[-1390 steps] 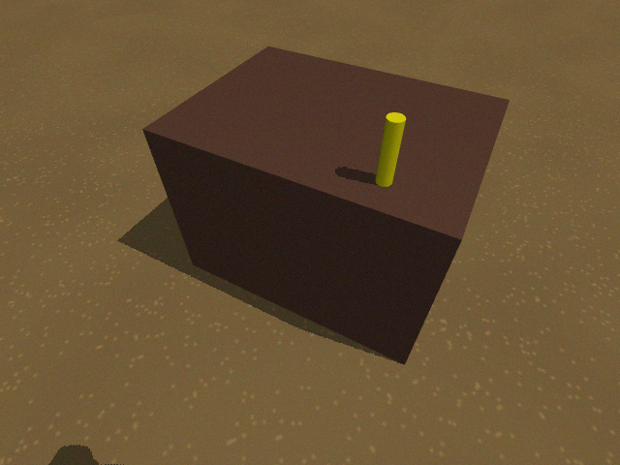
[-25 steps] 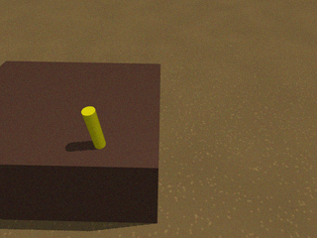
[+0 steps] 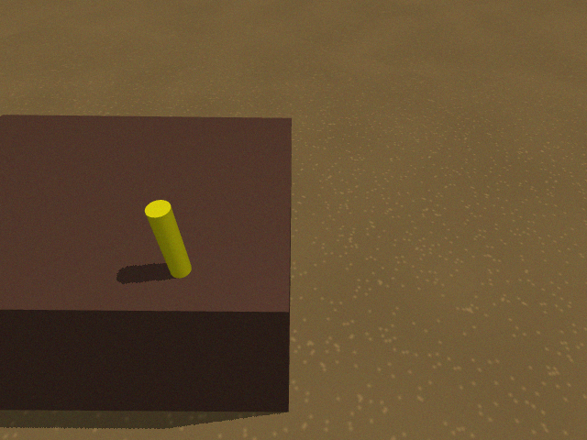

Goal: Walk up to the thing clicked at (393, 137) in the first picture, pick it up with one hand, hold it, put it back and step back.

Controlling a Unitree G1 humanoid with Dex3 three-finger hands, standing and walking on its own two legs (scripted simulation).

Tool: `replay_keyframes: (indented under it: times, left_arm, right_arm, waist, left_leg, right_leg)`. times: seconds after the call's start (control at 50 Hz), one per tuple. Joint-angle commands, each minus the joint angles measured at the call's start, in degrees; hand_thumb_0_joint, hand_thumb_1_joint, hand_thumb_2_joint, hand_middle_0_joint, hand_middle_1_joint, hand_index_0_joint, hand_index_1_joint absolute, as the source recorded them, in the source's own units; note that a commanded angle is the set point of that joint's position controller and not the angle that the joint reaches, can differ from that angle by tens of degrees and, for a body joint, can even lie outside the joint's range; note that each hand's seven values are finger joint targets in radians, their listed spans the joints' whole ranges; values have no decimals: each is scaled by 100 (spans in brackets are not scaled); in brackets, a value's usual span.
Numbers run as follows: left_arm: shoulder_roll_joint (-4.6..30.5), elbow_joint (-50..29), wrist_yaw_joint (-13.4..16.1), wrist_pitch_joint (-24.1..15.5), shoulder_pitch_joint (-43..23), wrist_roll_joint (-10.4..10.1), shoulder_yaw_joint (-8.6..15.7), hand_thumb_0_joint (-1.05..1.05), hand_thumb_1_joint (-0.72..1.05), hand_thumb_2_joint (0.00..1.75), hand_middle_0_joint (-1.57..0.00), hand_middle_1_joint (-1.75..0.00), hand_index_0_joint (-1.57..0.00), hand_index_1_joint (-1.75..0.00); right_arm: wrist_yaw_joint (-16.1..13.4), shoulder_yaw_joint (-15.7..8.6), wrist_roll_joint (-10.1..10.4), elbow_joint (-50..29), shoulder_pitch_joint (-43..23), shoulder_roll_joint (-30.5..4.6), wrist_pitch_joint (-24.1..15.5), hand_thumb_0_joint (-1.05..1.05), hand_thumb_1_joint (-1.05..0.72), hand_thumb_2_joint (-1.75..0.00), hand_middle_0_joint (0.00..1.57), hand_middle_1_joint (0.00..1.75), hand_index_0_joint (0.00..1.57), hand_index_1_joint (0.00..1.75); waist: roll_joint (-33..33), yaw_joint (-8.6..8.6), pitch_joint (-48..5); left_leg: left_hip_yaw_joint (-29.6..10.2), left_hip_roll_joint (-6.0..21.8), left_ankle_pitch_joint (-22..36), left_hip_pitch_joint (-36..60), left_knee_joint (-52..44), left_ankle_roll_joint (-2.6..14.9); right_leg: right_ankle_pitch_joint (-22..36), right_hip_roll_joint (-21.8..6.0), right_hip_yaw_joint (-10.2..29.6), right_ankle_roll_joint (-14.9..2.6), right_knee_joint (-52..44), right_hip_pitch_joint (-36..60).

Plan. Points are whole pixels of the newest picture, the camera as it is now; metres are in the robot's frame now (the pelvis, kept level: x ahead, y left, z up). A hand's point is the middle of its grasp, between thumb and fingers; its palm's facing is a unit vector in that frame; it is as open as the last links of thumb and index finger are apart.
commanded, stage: stand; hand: left
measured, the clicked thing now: (170, 242) +0.49 +0.23 -0.04
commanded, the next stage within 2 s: step back in 1.58 s
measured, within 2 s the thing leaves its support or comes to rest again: neither
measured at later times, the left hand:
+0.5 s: hand out of the picture +0.07 +0.25 -0.16, palm faces -0.04 -0.94 -0.34, open 7.4 cm
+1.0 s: hand out of the picture +0.09 +0.24 -0.16, palm faces -0.03 -0.94 -0.34, open 7.4 cm
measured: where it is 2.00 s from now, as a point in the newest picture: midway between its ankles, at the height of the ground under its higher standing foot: outside the picture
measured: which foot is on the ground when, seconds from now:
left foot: down 0.00-1.00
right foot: down 0.00-1.00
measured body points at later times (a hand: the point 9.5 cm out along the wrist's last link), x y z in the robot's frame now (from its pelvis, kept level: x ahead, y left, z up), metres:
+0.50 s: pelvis +0.01 +0.00 +0.00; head +0.03 +0.00 +0.45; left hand +0.07 +0.30 -0.14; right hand +0.07 -0.30 -0.14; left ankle +0.04 +0.12 -0.75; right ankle -0.01 -0.14 -0.75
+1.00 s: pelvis +0.02 +0.00 +0.00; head +0.03 +0.00 +0.45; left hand +0.09 +0.29 -0.13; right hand +0.09 -0.30 -0.13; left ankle +0.04 +0.12 -0.75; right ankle -0.01 -0.14 -0.75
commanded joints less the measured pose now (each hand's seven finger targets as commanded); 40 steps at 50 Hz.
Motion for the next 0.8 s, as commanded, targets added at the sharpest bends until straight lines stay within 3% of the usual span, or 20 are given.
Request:
replay_keyframes:
  times: [0.0,0.06,0.14,0.32,0.46,0.58,0.78]
  left_arm:
    - [1188,-282,79,-134,-167,-43,221,0,90,90,-20,-30,-20,-30]
    - [1192,-263,70,-106,-190,-39,231,0,90,90,-20,-30,-20,-30]
    - [1179,-257,65,-111,-187,-38,226,0,90,90,-20,-30,-20,-30]
    - [1213,-273,47,-102,-236,-36,246,0,90,90,-20,-30,-20,-30]
    - [1182,-290,42,-106,-213,-54,234,0,90,90,-20,-30,-20,-30]
    - [1230,-342,55,-115,-201,-65,247,0,90,90,-20,-30,-20,-30]
    - [1198,-344,55,-84,-220,-63,241,0,90,90,-20,-30,-20,-30]
  right_arm:
    - [-65,-180,24,-264,-242,-1194,-122,0,-90,-90,20,30,20,30]
    - [-72,-162,10,-261,-263,-1167,-129,0,-90,-90,20,30,20,30]
    - [-65,-171,24,-265,-278,-1212,-133,0,-90,-90,20,30,20,30]
    - [-60,-168,25,-297,-296,-1226,-136,0,-90,-90,20,30,20,30]
    - [-61,-160,37,-289,-297,-1248,-142,0,-90,-90,20,30,20,30]
    - [-83,-166,40,-307,-293,-1303,-156,0,-90,-90,20,30,20,30]
    - [-68,-148,43,-314,-356,-1282,-122,0,-90,-90,20,30,20,30]
  waist:
    - [-22,35,-373]
    - [40,38,-241]
    - [-33,39,-309]
    - [-29,3,-244]
    - [-13,-12,-453]
    - [-44,19,-726]
    - [-40,10,-378]
  left_leg:
    - [-610,640,405,219,-415,135]
    - [-622,634,103,123,-525,106]
    - [-647,670,279,188,-512,126]
    - [-677,656,9,124,-622,98]
    - [-614,663,538,306,-465,112]
    - [-560,731,1397,537,-300,147]
    - [-571,681,857,296,-438,69]
  right_leg:
    - [447,-555,447,-225,-476,-205]
    - [246,-531,413,-234,-446,-281]
    - [293,-549,416,-225,-479,-246]
    - [130,-534,396,-231,-485,-339]
    - [507,-570,403,-223,-473,-218]
    - [1248,-613,365,-196,-388,-12]
    - [725,-576,337,-196,-542,-135]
